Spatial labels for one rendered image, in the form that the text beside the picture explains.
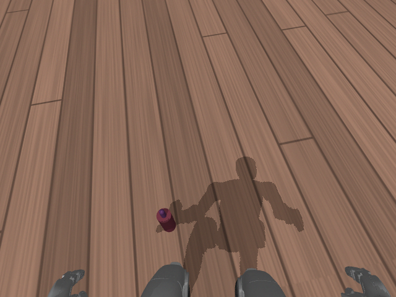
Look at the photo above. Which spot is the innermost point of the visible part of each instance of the bottle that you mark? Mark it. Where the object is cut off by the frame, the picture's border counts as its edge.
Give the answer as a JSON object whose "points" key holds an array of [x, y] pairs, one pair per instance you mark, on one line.
{"points": [[166, 220]]}

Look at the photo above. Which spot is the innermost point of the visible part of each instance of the left robot hand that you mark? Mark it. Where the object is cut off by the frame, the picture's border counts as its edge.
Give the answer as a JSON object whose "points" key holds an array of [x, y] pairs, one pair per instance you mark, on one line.
{"points": [[63, 287]]}

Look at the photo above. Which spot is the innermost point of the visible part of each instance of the right robot hand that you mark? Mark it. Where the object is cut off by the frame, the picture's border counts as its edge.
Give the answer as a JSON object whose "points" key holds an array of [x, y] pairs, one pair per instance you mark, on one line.
{"points": [[371, 284]]}

